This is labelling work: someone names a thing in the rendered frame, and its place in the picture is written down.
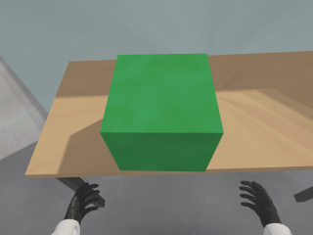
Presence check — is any robot right forearm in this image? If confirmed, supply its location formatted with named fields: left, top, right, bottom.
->
left=263, top=223, right=292, bottom=235

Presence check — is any robot left forearm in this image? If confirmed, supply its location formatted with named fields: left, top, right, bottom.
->
left=52, top=219, right=80, bottom=235

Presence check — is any robot right hand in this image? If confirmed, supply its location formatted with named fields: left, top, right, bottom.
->
left=239, top=180, right=282, bottom=228

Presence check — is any table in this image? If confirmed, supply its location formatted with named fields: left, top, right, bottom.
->
left=25, top=51, right=313, bottom=208

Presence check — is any carton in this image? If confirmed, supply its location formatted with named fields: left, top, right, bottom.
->
left=100, top=53, right=224, bottom=172

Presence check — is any robot left hand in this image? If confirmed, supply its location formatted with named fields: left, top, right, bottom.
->
left=64, top=182, right=100, bottom=225

